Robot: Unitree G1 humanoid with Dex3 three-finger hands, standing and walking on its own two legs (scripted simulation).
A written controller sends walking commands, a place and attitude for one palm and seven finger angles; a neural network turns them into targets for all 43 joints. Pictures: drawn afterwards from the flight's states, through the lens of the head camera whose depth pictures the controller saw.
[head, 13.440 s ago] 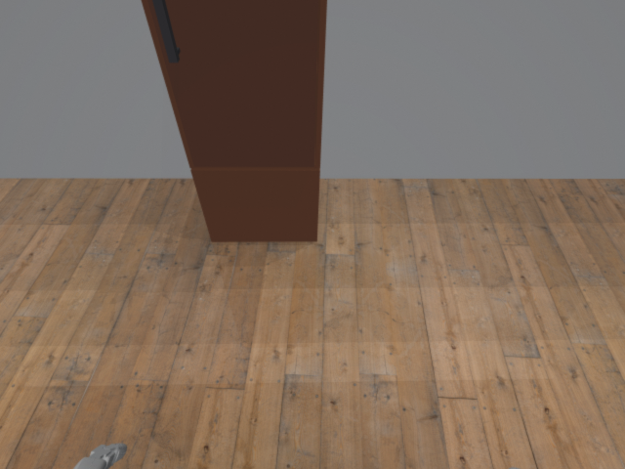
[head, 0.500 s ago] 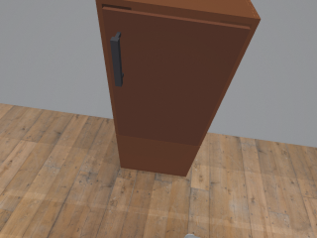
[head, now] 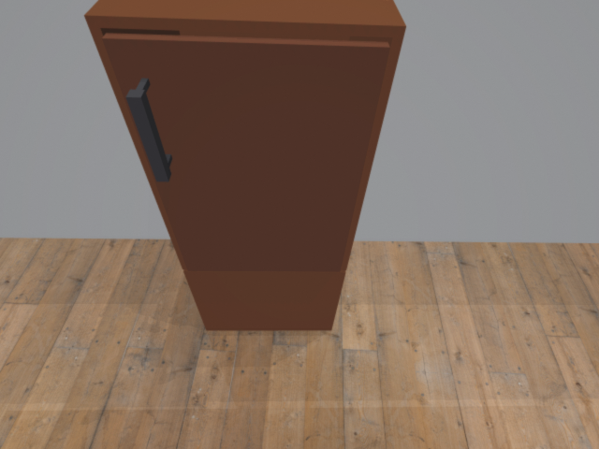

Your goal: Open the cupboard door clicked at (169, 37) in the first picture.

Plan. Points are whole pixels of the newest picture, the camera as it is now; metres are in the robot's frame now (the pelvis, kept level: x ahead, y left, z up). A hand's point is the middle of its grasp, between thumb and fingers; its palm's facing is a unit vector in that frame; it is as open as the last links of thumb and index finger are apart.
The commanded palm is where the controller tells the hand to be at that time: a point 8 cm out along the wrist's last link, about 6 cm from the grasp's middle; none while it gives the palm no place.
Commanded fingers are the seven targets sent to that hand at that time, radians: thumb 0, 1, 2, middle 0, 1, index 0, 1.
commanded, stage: come to a stop and stand still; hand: left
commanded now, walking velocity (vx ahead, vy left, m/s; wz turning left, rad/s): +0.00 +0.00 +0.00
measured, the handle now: (154, 132) +0.56 +0.24 +0.11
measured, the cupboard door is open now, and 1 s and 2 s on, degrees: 0 0 0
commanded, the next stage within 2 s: look again from close up in 0.60 s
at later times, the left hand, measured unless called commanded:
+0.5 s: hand out of the picture +0.03 +0.15 -0.17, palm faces +0.06 -0.98 -0.21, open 7.3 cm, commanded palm none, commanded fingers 0.00 0.90 0.90 -0.20 -0.30 -0.20 -0.30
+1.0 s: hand out of the picture +0.03 +0.19 -0.17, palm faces +0.02 -0.97 -0.23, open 7.4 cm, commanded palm none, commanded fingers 0.00 0.90 0.90 -0.20 -0.30 -0.20 -0.30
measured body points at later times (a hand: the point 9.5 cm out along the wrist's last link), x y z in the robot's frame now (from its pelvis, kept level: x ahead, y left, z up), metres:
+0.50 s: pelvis +0.04 -0.03 +0.00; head +0.06 -0.03 +0.45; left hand +0.03 +0.20 -0.15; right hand +0.06 -0.25 -0.16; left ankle -0.02 +0.12 -0.74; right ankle +0.00 -0.13 -0.74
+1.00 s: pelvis +0.02 +0.01 +0.00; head +0.03 +0.00 +0.45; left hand +0.03 +0.24 -0.15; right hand +0.03 -0.21 -0.17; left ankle -0.01 +0.12 -0.74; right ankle +0.00 -0.13 -0.74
